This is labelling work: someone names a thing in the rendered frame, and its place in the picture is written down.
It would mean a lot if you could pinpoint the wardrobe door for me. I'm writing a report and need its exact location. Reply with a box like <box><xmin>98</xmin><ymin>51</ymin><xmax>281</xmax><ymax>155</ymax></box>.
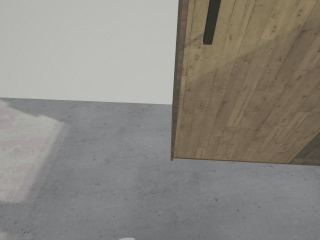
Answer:
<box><xmin>293</xmin><ymin>132</ymin><xmax>320</xmax><ymax>160</ymax></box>
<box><xmin>174</xmin><ymin>0</ymin><xmax>320</xmax><ymax>163</ymax></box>

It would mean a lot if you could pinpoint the handle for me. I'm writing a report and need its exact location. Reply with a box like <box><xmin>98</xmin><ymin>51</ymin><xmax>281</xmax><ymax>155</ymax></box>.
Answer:
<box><xmin>203</xmin><ymin>0</ymin><xmax>221</xmax><ymax>45</ymax></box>

